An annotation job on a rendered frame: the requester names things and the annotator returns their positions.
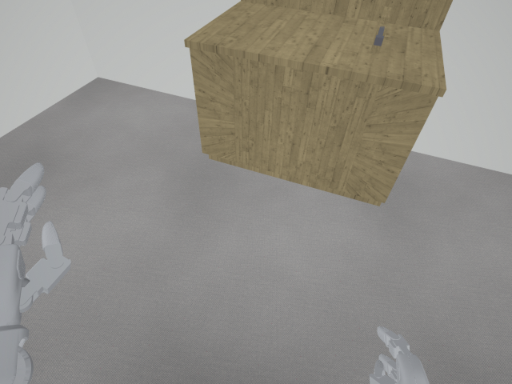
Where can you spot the left robot forearm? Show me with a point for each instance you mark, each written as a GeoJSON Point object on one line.
{"type": "Point", "coordinates": [16, 365]}

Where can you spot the counter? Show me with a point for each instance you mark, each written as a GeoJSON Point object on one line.
{"type": "Point", "coordinates": [297, 90]}

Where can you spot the tap lever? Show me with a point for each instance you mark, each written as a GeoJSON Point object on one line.
{"type": "Point", "coordinates": [379, 38]}

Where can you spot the left robot hand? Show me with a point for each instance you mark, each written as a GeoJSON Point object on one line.
{"type": "Point", "coordinates": [18, 206]}

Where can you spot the right robot hand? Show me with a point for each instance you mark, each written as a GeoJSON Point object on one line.
{"type": "Point", "coordinates": [407, 369]}

